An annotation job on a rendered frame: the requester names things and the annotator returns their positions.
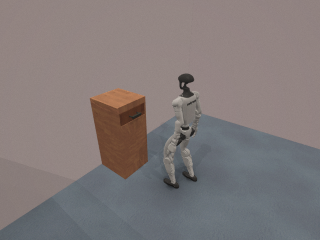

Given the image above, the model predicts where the cabinet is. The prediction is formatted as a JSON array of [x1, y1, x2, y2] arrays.
[[90, 88, 148, 180]]

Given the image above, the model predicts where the right robot hand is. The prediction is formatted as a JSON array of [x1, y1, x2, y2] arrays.
[[191, 126, 198, 138]]

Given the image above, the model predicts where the robot right upper arm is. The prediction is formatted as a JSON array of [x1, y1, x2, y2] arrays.
[[192, 91, 202, 115]]

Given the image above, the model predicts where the robot left upper arm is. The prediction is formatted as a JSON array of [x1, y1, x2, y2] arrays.
[[172, 97, 184, 127]]

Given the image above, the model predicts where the robot right forearm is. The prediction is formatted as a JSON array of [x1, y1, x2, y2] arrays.
[[192, 113, 202, 128]]

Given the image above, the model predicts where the handle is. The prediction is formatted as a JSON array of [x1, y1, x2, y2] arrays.
[[129, 112, 142, 119]]

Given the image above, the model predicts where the humanoid robot head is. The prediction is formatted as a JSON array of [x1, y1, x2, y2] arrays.
[[178, 73, 194, 98]]

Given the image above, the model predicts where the robot left forearm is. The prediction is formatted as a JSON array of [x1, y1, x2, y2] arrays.
[[171, 121, 182, 145]]

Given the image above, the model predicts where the right robot thigh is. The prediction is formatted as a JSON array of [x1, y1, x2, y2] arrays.
[[180, 128, 195, 158]]

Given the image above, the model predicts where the left robot hand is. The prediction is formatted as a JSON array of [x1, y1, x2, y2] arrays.
[[166, 144, 177, 158]]

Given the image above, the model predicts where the drawer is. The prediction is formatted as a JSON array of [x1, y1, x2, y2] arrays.
[[119, 103, 145, 126]]

